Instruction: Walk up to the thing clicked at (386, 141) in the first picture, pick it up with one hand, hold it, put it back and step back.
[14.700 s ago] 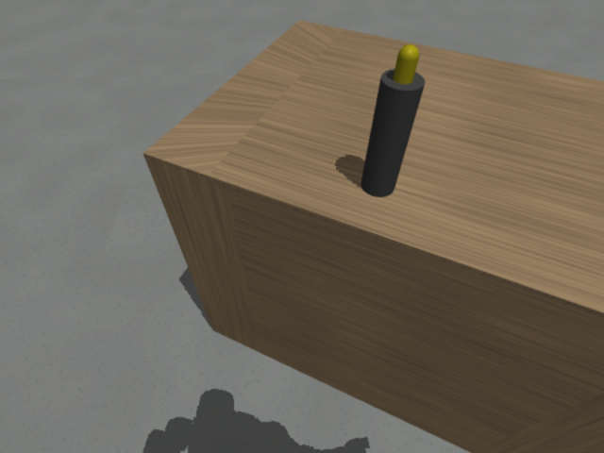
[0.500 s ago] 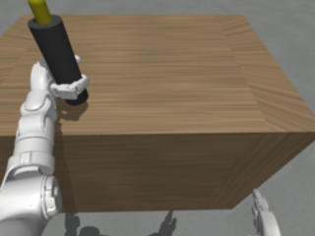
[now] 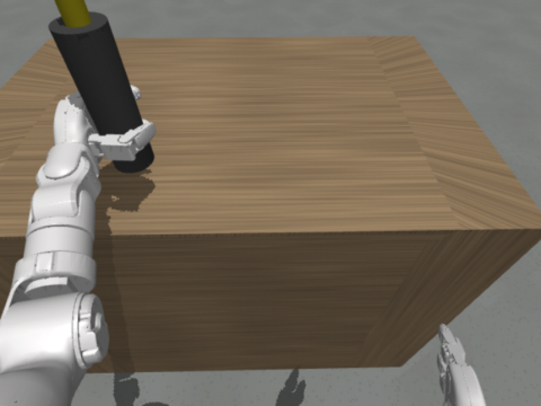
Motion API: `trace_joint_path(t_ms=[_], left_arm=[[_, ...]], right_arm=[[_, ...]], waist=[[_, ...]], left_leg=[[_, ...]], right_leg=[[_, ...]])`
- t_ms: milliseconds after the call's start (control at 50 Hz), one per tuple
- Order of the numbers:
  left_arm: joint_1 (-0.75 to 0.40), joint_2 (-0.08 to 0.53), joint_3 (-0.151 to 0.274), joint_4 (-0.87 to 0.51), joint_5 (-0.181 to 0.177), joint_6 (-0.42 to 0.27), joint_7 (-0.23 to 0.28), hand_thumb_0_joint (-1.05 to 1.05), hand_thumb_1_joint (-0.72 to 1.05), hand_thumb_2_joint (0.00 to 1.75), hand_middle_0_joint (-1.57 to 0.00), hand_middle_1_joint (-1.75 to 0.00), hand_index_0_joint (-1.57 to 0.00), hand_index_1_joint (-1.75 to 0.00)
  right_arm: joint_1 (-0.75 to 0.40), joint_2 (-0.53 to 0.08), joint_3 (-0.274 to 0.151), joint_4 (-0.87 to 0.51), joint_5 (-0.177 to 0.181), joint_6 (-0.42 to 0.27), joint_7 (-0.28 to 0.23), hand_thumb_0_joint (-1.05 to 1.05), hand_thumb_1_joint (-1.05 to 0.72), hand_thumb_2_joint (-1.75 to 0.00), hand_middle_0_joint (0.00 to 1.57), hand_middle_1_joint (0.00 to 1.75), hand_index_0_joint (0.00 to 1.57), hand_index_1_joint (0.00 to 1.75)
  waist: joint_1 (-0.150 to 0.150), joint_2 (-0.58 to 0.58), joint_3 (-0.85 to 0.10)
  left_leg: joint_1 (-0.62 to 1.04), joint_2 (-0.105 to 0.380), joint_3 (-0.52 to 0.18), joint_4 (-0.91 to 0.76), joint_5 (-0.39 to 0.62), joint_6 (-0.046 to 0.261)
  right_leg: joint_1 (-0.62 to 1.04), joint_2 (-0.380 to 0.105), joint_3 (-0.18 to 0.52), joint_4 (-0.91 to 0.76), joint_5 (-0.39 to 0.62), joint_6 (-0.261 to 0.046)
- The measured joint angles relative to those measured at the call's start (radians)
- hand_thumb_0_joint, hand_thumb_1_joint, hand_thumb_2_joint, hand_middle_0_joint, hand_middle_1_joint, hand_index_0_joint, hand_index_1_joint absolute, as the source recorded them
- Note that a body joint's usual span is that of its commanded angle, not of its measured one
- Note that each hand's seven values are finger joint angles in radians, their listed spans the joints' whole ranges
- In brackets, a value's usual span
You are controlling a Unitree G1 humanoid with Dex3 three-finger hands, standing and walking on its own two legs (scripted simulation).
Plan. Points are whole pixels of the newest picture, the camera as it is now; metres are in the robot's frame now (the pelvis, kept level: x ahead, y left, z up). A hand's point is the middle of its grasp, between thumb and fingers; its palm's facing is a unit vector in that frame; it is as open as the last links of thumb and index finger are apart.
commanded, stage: lift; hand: left
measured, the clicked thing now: (105, 87) +0.45 +0.21 +0.25
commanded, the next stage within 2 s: hold in 1.24 s
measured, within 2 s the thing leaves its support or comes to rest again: neither
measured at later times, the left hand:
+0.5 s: hand (97, 94) +0.40 +0.19 +0.28, palm faces +0.13 -0.99 -0.02, open 8.4 cm
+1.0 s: hand (77, 76) +0.35 +0.18 +0.32, palm faces +0.12 -0.99 -0.01, open 8.4 cm
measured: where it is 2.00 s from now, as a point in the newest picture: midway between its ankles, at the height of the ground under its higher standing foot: outside the picture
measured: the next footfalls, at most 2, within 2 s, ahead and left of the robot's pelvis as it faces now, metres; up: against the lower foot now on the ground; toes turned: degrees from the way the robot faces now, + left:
none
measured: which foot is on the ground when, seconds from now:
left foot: down 0.00-1.00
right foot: down 0.00-1.00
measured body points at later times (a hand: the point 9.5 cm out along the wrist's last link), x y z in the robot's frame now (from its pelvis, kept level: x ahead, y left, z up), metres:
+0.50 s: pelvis +0.00 +0.00 +0.01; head -0.02 -0.02 +0.46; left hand +0.38 +0.24 +0.28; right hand +0.17 -0.24 -0.04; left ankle +0.00 +0.14 -0.71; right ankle +0.03 -0.15 -0.71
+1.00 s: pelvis -0.01 +0.00 +0.01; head -0.05 -0.03 +0.46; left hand +0.34 +0.23 +0.32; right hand +0.17 -0.24 -0.05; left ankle +0.00 +0.14 -0.71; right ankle +0.03 -0.15 -0.71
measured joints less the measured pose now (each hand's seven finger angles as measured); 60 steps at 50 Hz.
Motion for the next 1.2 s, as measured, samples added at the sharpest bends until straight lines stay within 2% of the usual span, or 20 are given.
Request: trace_joint_path(t_ms=[100,220,480,660,840,960,1200], left_arm=[[0.039,-0.021,-0.015,-0.082,-0.001,0.03,0.003,-0.01,-0.23,1.16,-0.83,-1.04,-0.84,-1.06],[0.069,-0.028,-0.022,-0.195,0.0,0.101,0.009,-0.01,-0.23,1.16,-0.83,-1.05,-0.84,-1.07],[0.079,-0.042,-0.013,-0.419,-0.04,0.345,-0.015,-0.01,-0.23,1.16,-0.82,-1.06,-0.83,-1.08],[0.097,-0.051,-0.018,-0.556,-0.057,0.495,-0.012,-0.01,-0.22,1.16,-0.81,-1.06,-0.83,-1.08],[0.061,-0.045,-0.006,-0.612,-0.08,0.575,0.006,-0.01,-0.22,1.15,-0.81,-1.06,-0.82,-1.09],[0.051,-0.037,0.0,-0.619,-0.082,0.625,0.011,-0.01,-0.22,1.15,-0.81,-1.06,-0.82,-1.09],[0.047,-0.043,-0.011,-0.66,-0.097,0.68,0.015,-0.01,-0.22,1.15,-0.81,-1.06,-0.82,-1.09]], right_arm=[[0.011,-0.001,-0.002,-0.008,0.002,-0.015,-0.003,-0.01,0.54,-0.05,0.05,0.05,0.05,0.05],[0.007,0.004,-0.009,0.002,0.003,-0.029,0.0,-0.01,0.54,-0.05,0.05,0.05,0.05,0.05],[0.011,0.015,-0.015,0.026,0.012,-0.035,0.021,-0.01,0.55,-0.04,0.05,0.05,0.05,0.05],[0.006,0.007,-0.031,0.048,0.02,-0.051,0.034,-0.01,0.55,-0.04,0.05,0.05,0.05,0.05],[-0.016,0.009,-0.034,0.113,0.025,-0.069,0.038,-0.01,0.55,-0.04,0.05,0.05,0.05,0.05],[-0.024,0.011,-0.031,0.123,0.028,-0.077,0.044,-0.01,0.55,-0.04,0.05,0.05,0.05,0.05],[-0.034,0.013,-0.039,0.169,0.037,-0.106,0.05,-0.01,0.55,-0.04,0.05,0.05,0.05,0.05]], waist=[[0.006,-0.002,-0.008],[0.015,0.012,-0.006],[0.055,0.034,-0.01],[0.063,0.033,-0.004],[0.065,0.036,-0.008],[0.07,0.046,-0.015],[0.079,0.046,-0.025]], left_leg=[[0.023,0.001,-0.002,-0.006,-0.004,0.0],[0.058,0.001,-0.003,-0.021,-0.003,0.0],[0.128,-0.01,-0.011,-0.067,0.02,0.001],[0.15,-0.015,-0.016,-0.086,0.038,-0.001],[0.154,-0.015,-0.018,-0.09,0.046,-0.002],[0.158,-0.017,-0.015,-0.093,0.05,-0.001],[0.158,-0.02,-0.019,-0.088,0.051,0.0]], right_leg=[[0.025,0.0,-0.003,-0.01,-0.002,0.0],[0.063,0.0,-0.005,-0.029,0.001,0.0],[0.132,-0.013,-0.015,-0.059,0.01,0.0],[0.152,-0.018,-0.02,-0.068,0.019,-0.002],[0.157,-0.018,-0.022,-0.071,0.026,-0.003],[0.159,-0.02,-0.019,-0.072,0.03,-0.002],[0.162,-0.023,-0.022,-0.069,0.03,0.0]])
